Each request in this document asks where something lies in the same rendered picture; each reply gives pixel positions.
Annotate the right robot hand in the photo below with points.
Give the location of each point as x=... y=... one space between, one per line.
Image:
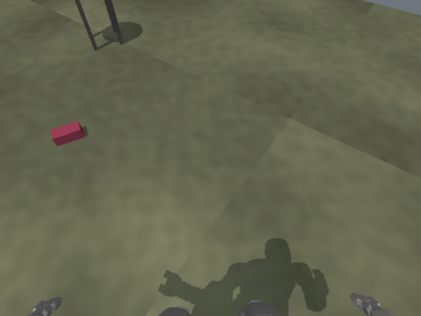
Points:
x=369 y=305

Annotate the carton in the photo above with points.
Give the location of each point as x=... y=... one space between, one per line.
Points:
x=67 y=133

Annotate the left robot hand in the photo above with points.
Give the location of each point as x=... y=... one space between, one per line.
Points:
x=46 y=308

